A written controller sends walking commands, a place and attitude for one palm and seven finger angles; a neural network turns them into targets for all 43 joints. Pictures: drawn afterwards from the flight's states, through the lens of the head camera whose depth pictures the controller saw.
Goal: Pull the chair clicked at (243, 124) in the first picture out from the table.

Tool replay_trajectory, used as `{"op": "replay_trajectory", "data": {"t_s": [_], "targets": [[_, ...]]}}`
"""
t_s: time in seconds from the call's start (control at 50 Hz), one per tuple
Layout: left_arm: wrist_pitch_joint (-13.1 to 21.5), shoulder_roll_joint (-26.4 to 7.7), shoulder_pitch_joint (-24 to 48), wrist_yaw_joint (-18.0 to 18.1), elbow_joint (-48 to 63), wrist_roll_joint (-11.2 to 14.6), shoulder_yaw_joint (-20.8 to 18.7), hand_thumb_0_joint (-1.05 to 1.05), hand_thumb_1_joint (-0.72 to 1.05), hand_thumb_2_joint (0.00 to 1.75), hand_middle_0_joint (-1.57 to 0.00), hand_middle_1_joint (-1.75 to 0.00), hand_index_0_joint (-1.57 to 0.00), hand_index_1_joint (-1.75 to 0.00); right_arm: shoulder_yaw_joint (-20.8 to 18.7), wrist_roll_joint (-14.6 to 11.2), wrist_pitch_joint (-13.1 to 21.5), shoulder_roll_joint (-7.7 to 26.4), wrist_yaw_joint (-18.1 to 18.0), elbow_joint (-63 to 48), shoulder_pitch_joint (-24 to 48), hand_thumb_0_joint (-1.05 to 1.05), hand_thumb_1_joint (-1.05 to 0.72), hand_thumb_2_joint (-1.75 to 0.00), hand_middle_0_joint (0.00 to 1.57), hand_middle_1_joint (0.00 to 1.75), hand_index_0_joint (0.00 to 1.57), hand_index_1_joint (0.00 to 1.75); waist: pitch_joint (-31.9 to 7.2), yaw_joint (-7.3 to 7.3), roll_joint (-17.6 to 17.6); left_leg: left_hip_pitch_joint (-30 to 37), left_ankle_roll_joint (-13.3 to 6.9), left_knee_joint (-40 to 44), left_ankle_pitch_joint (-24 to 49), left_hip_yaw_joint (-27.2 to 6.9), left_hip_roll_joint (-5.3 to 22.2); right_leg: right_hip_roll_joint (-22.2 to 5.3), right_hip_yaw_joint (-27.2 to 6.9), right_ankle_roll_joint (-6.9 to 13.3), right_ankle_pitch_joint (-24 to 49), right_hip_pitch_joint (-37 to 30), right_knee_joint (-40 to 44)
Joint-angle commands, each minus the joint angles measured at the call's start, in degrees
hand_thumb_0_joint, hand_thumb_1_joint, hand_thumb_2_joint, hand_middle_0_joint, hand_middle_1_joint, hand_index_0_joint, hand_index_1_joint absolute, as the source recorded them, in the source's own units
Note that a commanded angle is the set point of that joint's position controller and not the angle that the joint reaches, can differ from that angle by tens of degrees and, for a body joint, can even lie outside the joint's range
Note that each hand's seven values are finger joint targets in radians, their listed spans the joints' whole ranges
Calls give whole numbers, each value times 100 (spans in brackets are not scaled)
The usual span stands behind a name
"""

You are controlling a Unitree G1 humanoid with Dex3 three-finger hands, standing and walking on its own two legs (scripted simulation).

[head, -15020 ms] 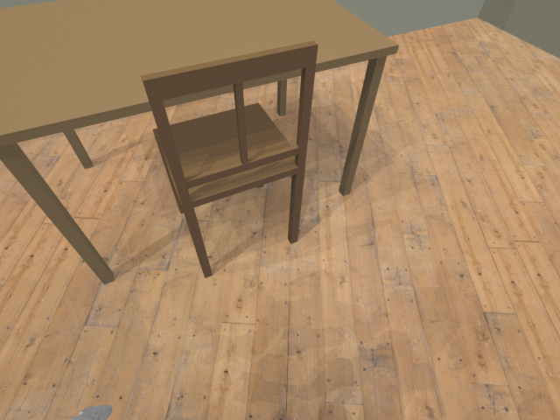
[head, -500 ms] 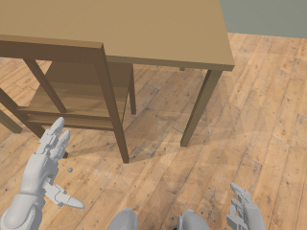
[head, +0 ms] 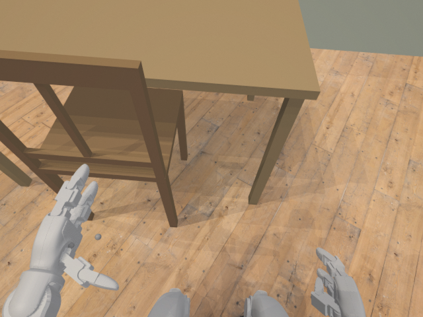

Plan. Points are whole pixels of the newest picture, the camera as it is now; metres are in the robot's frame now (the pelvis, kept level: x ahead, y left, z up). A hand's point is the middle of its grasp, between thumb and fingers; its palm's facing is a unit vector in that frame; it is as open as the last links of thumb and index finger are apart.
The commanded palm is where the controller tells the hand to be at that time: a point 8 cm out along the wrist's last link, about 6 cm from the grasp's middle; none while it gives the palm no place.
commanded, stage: aim the fingers beside a spindle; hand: left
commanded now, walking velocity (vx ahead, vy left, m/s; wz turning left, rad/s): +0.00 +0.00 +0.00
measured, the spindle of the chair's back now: (67, 124) +0.52 +0.38 -0.01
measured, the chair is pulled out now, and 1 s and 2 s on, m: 0.00 0.00 0.00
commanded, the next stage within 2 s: none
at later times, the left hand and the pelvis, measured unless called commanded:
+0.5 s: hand (115, 216) +0.28 +0.19 +0.02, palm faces -0.04 -1.00 -0.04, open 16.9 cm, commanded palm +0.26 +0.25 +0.03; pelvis -0.01 +0.00 -0.01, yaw +0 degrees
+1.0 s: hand (134, 204) +0.32 +0.17 +0.01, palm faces -0.04 -1.00 -0.05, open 16.9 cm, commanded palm +0.30 +0.22 +0.01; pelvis -0.01 -0.01 -0.02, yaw +0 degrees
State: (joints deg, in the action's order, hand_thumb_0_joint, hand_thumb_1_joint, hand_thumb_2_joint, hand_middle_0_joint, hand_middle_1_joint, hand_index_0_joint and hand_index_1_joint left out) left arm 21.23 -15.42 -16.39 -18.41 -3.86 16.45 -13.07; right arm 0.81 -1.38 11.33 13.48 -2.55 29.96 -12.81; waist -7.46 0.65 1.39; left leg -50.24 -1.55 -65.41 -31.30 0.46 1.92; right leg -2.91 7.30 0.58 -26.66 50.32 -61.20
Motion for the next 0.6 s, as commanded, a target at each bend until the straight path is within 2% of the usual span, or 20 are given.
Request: {"op": "replay_trajectory", "data": {"t_s": [0.0, 0.04, 0.08, 0.1, 0.16, 0.18, 0.2, 0.24, 0.26, 0.32, 0.34, 0.36, 0.4, 0.46, 0.5, 0.56, 0.58], "targets": [[406, -786, 344, 19, 1102, 69, -417, 0, -50, 30, -6, -8, -6, -8, -335, -38, 296, 832, -69, -790, 97, 0, -90, -90, 20, 30, 20, 30, -1371, 21, 191, 807, 85, 1119, 1708, -302, -175, 287, -278, 78, 969, -1071, 714], [413, -782, 424, 12, 1138, 69, -394, 0, -50, 30, -6, -8, -6, -8, -333, -37, 312, 840, -73, -789, 108, 0, -90, -90, 20, 30, 20, 30, -1355, 36, 238, 793, 83, 1094, 1678, -305, -185, 278, -295, 80, 944, -1033, 713], [426, -766, 757, -1, 1015, 54, -330, 0, -50, 30, -6, -8, -6, -8, -311, -25, 317, 868, -84, -736, 87, 0, -90, -90, 20, 30, 20, 30, -1283, 127, 141, 676, 71, 1025, 1535, -325, -182, 287, -307, 70, 824, -877, 688], [440, -673, 793, -13, 952, 55, -239, 0, -50, 30, -6, -8, -6, -8, -309, -19, 332, 862, -86, -741, 78, 0, -90, -90, 20, 30, 20, 30, -1290, 129, 126, 638, 65, 1003, 1437, -312, -192, 277, -325, 65, 734, -849, 700], [464, -877, 1274, -6, 709, 35, -385, 0, -50, 30, -6, -8, -6, -8, -295, -14, 343, 915, -119, -681, 50, 0, -90, -90, 20, 30, 20, 30, -1229, 155, 55, 434, 56, 942, 1210, -322, -190, 280, -359, 76, 504, -741, 672], [485, -928, 1410, -14, 717, -1, -413, 0, -50, 30, -6, -8, -6, -8, -295, -21, 354, 927, -127, -685, 57, 0, -90, -90, 20, 30, 20, 30, -1394, 120, 170, 508, 61, 942, 1254, -320, -194, 270, -380, 82, 535, -739, 631], [478, -744, 1441, -29, 752, -1, -231, 0, -50, 30, -6, -8, -6, -8, -291, -19, 368, 893, -121, -707, 58, 0, -90, -90, 20, 30, 20, 30, -1500, 110, 303, 621, 68, 959, 1345, -317, -200, 262, -363, 86, 619, -750, 603], [460, -823, 1433, 3, 854, -25, -273, 0, -50, 30, -6, -8, -6, -8, -304, -13, 387, 906, -107, -702, 27, 0, -90, -90, 20, 30, 20, 30, -1725, 39, 475, 770, 91, 966, 1633, -316, -188, 240, -354, 102, 857, -842, 551], [421, -820, 1377, 25, 837, -40, -240, 0, -50, 30, -6, -8, -6, -8, -308, -7, 386, 902, -92, -720, 10, 0, -90, -90, 20, 30, 20, 30, -1810, 31, 440, 796, 86, 966, 1748, -337, -178, 256, -336, 107, 929, -851, 508], [316, -880, 1256, 115, 478, -50, -425, 0, -50, 30, -6, -8, -6, -8, -328, -10, 305, 894, -64, -689, -19, 0, -90, -90, 20, 30, 20, 30, -1697, 17, 111, 588, 87, 948, 1740, -285, -183, 257, -344, 70, 1028, -956, 539], [310, -810, 1425, 134, 471, -53, -342, 0, -50, 30, -6, -8, -6, -8, -313, -8, 285, 892, -53, -711, 9, 0, -90, -90, 20, 30, 20, 30, -1602, 52, 182, 515, 80, 937, 1641, -267, -196, 249, -365, 64, 958, -900, 557], [319, -917, 1540, 171, 378, -68, -452, 0, -50, 30, -6, -8, -6, -8, -324, -8, 265, 902, -60, -672, -13, 0, -90, -90, 20, 30, 20, 30, -1612, 61, 62, 447, 74, 912, 1615, -290, -179, 264, -356, 72, 910, -865, 513], [355, -871, 1544, 193, 299, -70, -466, 0, -50, 30, -6, -8, -6, -8, -331, -5, 230, 889, -46, -684, -15, 0, -90, -90, 20, 30, 20, 30, -1668, 42, 97, 427, 76, 885, 1623, -242, -190, 249, -390, 63, 970, -901, 510], [447, -761, 1819, 205, 403, -95, -276, 0, -50, 30, -6, -8, -6, -8, -331, 10, 227, 892, -28, -680, -11, 0, -90, -90, 20, 30, 20, 30, -1792, 78, 253, 517, 75, 844, 1729, -269, -177, 250, -385, 88, 1030, -791, 432], [497, -826, 1700, 204, 338, -103, -364, 0, -50, 30, -6, -8, -6, -8, -353, 15, 214, 901, -19, -674, -64, 0, -90, -90, 20, 30, 20, 30, -1917, 38, 180, 532, 90, 824, 1845, -253, -169, 244, -393, 77, 1164, -876, 397], [525, -680, 1985, 214, 266, -138, -145, 0, -50, 30, -6, -8, -6, -8, -352, 16, 194, 911, -15, -614, -62, 0, -90, -90, 20, 30, 20, 30, -1817, 141, 165, 491, 78, 771, 1790, -286, -155, 249, -370, 79, 1080, -655, 360], [537, -753, 1965, 235, 213, -144, -241, 0, -50, 30, -6, -8, -6, -8, -362, 22, 183, 918, -14, -602, -72, 0, -90, -90, 20, 30, 20, 30, -1834, 101, 112, 448, 83, 767, 1757, -272, -160, 239, -391, 76, 1077, -706, 362]]}}
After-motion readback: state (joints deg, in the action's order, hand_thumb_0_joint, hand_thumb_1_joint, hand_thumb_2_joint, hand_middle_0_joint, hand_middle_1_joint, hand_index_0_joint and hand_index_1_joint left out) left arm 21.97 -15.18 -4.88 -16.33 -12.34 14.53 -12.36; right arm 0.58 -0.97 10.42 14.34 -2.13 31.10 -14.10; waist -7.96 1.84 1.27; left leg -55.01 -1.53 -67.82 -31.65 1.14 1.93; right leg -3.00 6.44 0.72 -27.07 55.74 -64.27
